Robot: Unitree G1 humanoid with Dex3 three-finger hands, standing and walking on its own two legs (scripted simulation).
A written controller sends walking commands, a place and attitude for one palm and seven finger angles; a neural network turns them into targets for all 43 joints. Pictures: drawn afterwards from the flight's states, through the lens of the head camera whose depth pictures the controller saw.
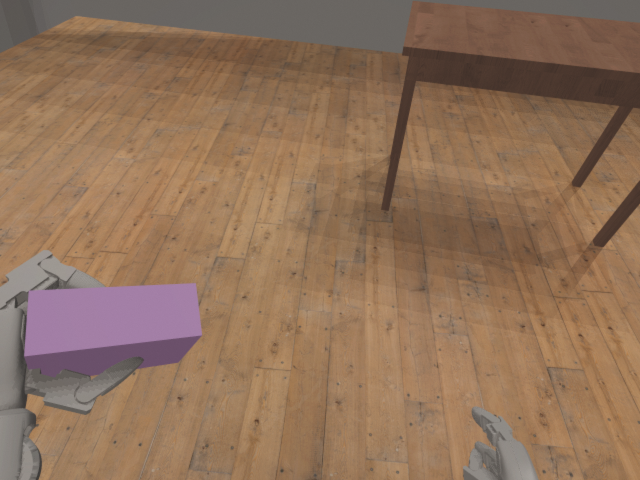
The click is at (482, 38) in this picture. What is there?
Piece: table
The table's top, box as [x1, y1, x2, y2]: [402, 1, 639, 82]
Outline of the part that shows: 412,2 403,46 403,55 639,82 639,23 430,2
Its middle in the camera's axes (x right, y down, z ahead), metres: +0.85 -0.72 +1.41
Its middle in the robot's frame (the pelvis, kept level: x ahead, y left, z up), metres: +1.58 -0.76 -0.03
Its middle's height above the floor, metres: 0.74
